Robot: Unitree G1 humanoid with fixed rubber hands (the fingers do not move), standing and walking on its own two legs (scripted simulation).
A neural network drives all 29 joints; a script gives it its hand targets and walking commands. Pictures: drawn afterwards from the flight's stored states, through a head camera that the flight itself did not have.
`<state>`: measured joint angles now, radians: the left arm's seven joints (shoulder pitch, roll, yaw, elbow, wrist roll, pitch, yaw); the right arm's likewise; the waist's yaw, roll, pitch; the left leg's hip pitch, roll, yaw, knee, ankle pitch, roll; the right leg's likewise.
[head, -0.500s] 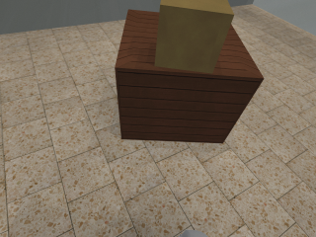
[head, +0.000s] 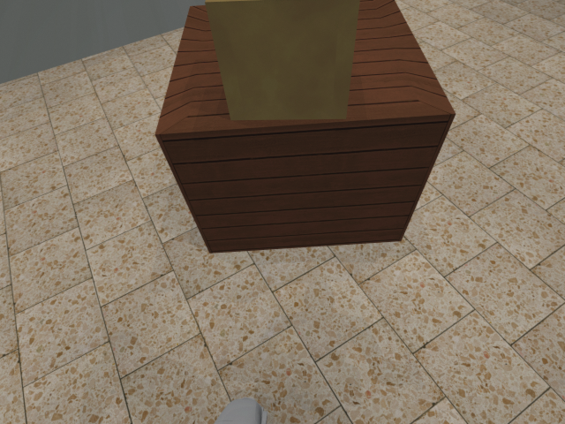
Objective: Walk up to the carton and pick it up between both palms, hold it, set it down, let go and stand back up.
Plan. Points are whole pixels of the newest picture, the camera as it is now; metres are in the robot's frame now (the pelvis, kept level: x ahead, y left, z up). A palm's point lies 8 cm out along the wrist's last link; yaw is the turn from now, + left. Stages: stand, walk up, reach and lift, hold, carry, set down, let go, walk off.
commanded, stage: walk up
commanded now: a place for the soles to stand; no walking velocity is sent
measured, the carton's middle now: (287, 43) +0.97 +0.04 +0.02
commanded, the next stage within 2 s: none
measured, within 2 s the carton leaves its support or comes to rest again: neither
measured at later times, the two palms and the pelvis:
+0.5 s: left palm out of the picture +0.13 +0.36 -0.13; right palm out of the picture +0.08 -0.28 -0.05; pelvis +0.05 +0.04 -0.01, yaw +3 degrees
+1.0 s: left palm (157, 403) +0.17 +0.24 -0.12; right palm out of the picture +0.21 -0.41 -0.10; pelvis +0.13 -0.09 -0.02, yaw +5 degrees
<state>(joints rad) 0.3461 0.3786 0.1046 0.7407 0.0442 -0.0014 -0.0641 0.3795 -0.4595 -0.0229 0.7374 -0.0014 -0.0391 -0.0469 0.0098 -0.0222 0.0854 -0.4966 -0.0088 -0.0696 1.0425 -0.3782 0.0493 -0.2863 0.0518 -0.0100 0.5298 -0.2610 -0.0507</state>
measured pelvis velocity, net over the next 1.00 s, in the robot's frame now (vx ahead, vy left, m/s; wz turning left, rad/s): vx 0.13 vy -0.09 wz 0.08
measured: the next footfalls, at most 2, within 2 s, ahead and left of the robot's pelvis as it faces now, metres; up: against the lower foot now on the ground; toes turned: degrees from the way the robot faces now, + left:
left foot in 0.26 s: +0.13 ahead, +0.12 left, +0.00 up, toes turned +0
right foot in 0.92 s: +0.23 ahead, -0.18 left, +0.00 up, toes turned +5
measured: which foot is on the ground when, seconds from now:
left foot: up 0.00-0.24, down 0.26-0.92, up 0.94-1.00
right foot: down 0.00-0.28, up 0.30-0.90, down 0.92-1.00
